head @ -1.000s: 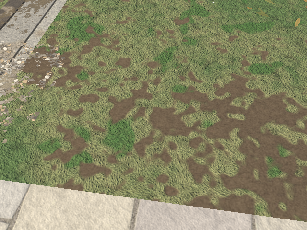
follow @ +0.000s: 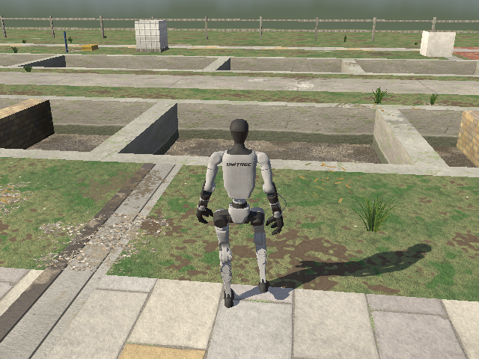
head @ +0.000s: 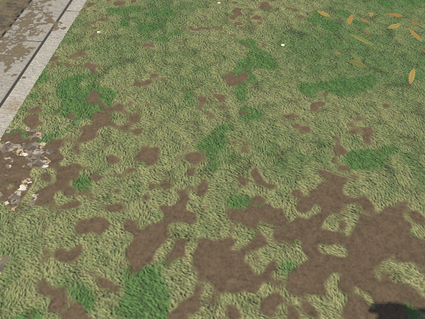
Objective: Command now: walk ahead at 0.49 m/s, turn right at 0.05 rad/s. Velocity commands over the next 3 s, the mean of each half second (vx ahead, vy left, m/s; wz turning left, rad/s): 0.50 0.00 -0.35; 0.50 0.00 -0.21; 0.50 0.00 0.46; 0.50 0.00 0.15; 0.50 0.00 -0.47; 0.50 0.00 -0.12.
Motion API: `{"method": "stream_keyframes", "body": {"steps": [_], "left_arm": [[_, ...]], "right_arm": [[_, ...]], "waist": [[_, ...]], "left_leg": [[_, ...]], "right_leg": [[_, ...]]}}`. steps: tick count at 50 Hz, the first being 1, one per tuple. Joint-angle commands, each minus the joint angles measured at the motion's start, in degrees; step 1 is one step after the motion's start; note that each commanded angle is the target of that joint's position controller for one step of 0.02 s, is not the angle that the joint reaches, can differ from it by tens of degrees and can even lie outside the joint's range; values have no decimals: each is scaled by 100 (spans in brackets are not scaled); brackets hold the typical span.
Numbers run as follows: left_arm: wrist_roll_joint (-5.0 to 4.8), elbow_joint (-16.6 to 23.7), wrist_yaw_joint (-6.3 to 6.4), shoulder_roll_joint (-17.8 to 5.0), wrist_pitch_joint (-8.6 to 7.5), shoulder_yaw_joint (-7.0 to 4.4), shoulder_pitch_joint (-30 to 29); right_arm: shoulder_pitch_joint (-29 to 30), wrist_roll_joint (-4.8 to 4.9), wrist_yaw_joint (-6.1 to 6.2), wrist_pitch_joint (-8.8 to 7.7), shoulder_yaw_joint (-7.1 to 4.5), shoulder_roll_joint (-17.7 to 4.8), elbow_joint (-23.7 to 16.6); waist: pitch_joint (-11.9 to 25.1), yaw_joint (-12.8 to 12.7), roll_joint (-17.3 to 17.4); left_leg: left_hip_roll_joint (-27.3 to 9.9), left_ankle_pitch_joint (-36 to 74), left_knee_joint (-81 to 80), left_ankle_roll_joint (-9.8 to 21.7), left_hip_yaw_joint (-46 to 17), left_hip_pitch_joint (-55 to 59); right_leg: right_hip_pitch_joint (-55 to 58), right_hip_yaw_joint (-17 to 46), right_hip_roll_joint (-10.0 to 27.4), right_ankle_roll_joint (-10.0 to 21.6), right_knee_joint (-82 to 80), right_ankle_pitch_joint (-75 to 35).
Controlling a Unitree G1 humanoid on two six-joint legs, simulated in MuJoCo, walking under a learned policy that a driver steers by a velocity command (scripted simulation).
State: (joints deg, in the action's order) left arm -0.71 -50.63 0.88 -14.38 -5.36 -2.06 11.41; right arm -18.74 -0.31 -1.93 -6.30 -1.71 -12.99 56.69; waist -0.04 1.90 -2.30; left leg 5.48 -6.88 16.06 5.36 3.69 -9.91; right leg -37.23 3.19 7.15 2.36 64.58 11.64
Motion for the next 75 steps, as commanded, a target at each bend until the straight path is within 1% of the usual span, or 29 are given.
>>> {"method": "stream_keyframes", "body": {"steps": [1, 12, 14, 16, 17, 18, 19, 20, 22, 27, 32, 37, 40, 42, 43, 44, 45, 46, 48, 52, 58, 63, 66, 67, 68, 69, 70, 72, 75], "left_arm": [[52, 218, 32, -236, 35, -67, 237], [-80, 954, -332, -206, 0, -10, -1393], [-61, 1014, -401, -345, -11, -72, -1119], [-69, 611, -383, -840, -2, -379, 488], [-55, 472, -284, -1500, 46, -581, 1505], [-22, 524, -326, -1774, 10, -583, 1478], [-18, 540, -313, -1173, 1, -450, 1547], [0, 620, -277, -961, -8, -393, 1175], [36, 919, -283, -706, 19, -305, 359], [-9, 962, -157, -861, -6, -341, 485], [-45, 861, -24, -908, 63, -365, 959], [-45, 627, 1, -822, 81, -342, 1326], [10, 614, 36, -957, 163, -380, 1185], [79, 693, 20, -866, 203, -311, 1005], [183, 787, 15, -661, 176, -214, 1149], [71, 727, -47, -267, 75, -99, 1871], [14, 752, -70, -689, -21, -139, 1578], [-66, 940, -99, -927, -92, -196, 822], [105, 1117, -82, -827, -187, -202, 229], [185, 1252, -35, -554, -108, -187, 294], [119, 1594, -46, -353, -122, -103, -936], [29, 1808, -158, -532, -233, -170, -1504], [22, 1654, -123, -780, -300, -316, -792], [97, 1556, -72, -998, -312, -402, -69], [155, 1473, -11, -1370, -274, -493, 805], [133, 1281, -78, -1535, -179, -541, 1058], [63, 1373, -84, -962, -158, -425, 812], [91, 1392, -95, -637, -112, -309, 333], [133, 1258, -131, -540, -146, -278, 76]], "right_arm": [[262, -2, 114, -96, -132, -792, -328], [-440, 77, 214, 121, -210, -1029, -5], [-207, 88, 235, 194, -250, -1171, -100], [-54, 25, 289, 284, -206, -1085, -266], [-111, -106, 315, 227, -105, -920, -500], [-609, -116, 197, -3, 131, -167, -642], [-48, 98, 121, -225, -35, -891, -684], [452, 233, 97, -337, -85, -1062, -876], [654, 65, 180, -316, -133, -1006, -899], [901, -79, 233, -16, -174, -745, -1222], [1973, -16, 195, -61, -108, -536, -1584], [2429, 23, 61, -170, -127, -704, -1821], [2125, 39, 21, -212, -180, -871, -1786], [880, 6, 50, -212, -326, -1158, -1475], [-88, -30, 43, -193, -401, -1471, -1349], [-545, 22, -13, -119, -495, -1703, -1147], [-444, 214, -36, -96, -378, -1251, -1170], [32, 197, -8, -54, -315, -1019, -1316], [438, 72, -3, 8, -269, -932, -1478], [336, 102, 59, 34, -271, -946, -1490], [-212, 186, 244, 177, -353, -1141, -1382], [-534, 218, 294, 312, -355, -1114, -1341], [-255, 210, 313, 364, -362, -1056, -1456], [-99, 157, 289, 338, -287, -834, -1569], [-223, 102, 298, 298, -186, -482, -1716], [-950, 235, 289, 248, -131, -471, -1855], [-803, 291, 297, 281, -248, -995, -1677], [-43, 176, 272, 344, -310, -1057, -1765], [104, 193, 185, 418, -308, -755, -1894]], "waist": [[-299, -284, 440], [-506, 263, 480], [-275, 24, 626], [663, -735, 490], [1365, -1023, -442], [2031, -511, -1635], [1860, -805, -915], [1114, -744, -629], [553, -306, 318], [183, -58, 76], [17, -444, -223], [-122, -635, -284], [-38, -465, -422], [840, 114, -357], [1670, 356, 343], [2083, 116, 2067], [1646, 225, 1616], [751, 254, 1002], [137, 25, 161], [240, -235, 626], [55, 140, 703], [24, 240, 802], [242, -231, 960], [809, -593, 792], [1578, -815, -116], [1869, -457, -1864], [1181, -526, -1018], [230, -475, -85], [-71, -230, -367]], "left_leg": [[-1662, 294, -1162, 977, -1205, -517], [-2131, 805, -544, 454, -306, 1567], [-2117, 2312, 115, 306, -69, 1615], [-1681, 3811, 2259, -12, 436, 938], [-1316, 1967, 4364, -291, 612, -648], [-143, -2432, 5969, -530, -182, -2979], [-487, -2312, 6417, -341, -978, -3634], [-738, -1739, 6280, -212, -893, -3915], [-1159, -1013, 5419, -268, -838, -3200], [-1122, -291, 4053, -690, -682, -2803], [-735, 1303, 1887, -719, -592, -2442], [-717, 1294, 1218, -466, -683, -2410], [-622, 494, 1086, -169, -454, -2170], [-597, 701, 1083, 249, -409, -341], [-1515, 1048, 1298, 801, -1724, 1449], [-2536, -115, 636, 1636, -4204, 3122], [-2482, -1326, 156, 1460, -4838, 3012], [-2298, -1272, 36, 1187, -4083, 2183], [-1876, 29, -166, 1050, -3187, 895], [-1458, 1122, -401, 1093, -2463, 222], [-1109, 872, -333, 746, -2061, -297], [-1255, 366, 181, 621, -2700, 99], [-1100, 632, 872, 389, -2890, 96], [-858, 626, 1859, 205, -2594, -356], [-274, -703, 3582, -92, -1841, -1560], [-60, -2877, 4835, -256, -1397, -3124], [-522, -2477, 5488, -350, -1481, -3609], [-839, -1560, 5492, -440, -1202, -3430], [-1130, -1060, 5172, -483, -1024, -3046]], "right_leg": [[-191, 34, 252, -159, -786, -882], [-560, -274, -167, 193, -2977, -873], [109, -605, -436, 384, -3070, -327], [2402, -831, -962, 686, -3325, -537], [4216, 1023, 233, 1160, -3444, -717], [5951, 4118, 1304, 2140, -4418, 308], [5935, 4090, 1185, 1870, -4746, 487], [5267, 3175, 983, 1602, -4726, -115], [3673, 2028, 557, 1378, -4903, -1324], [2602, 1248, 129, 1413, -5295, -2244], [2504, 1007, -197, 1016, -5208, -1492], [3346, 1431, 227, 937, -4849, -1318], [3971, 1387, 426, 822, -4398, -2549], [3758, 917, -18, 585, -2922, -4065], [2539, 620, -495, 358, -1243, -2628], [371, 243, -1314, -86, 584, 1381], [-446, 625, -1006, -3, 1101, 1910], [-752, 534, -738, 31, 1061, 1380], [-432, 312, -423, -18, 380, 749], [131, 103, -310, -288, -763, 540], [600, 30, -632, -495, -2837, -1264], [1072, 156, -887, -422, -3682, -1101], [2232, 100, -820, -130, -4242, -844], [3453, 492, -261, 170, -4091, -812], [5136, 1781, 823, 629, -4084, -557], [5897, 4012, 1826, 1340, -4506, 463], [5342, 3825, 1688, 1220, -4650, 1258], [4000, 2231, 1104, 864, -4914, 399], [3083, 1104, 703, 815, -5353, -596]]}}
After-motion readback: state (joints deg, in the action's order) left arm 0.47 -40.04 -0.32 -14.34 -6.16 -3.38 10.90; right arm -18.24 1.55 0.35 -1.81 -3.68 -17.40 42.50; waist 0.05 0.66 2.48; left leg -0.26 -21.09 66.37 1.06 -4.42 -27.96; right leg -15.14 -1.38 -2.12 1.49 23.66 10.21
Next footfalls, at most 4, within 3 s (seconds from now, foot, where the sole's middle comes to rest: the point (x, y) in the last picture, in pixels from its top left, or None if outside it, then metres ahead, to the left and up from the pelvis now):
0.32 right None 0.34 -0.18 -0.78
0.84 left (238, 270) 0.68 -0.08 -0.78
1.34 right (302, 219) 0.88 -0.34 -0.78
1.84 left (220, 169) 1.13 -0.04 -0.78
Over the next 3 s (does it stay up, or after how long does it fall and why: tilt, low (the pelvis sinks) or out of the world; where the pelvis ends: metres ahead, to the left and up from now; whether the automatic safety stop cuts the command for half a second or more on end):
stays up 1.62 -0.24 -0.02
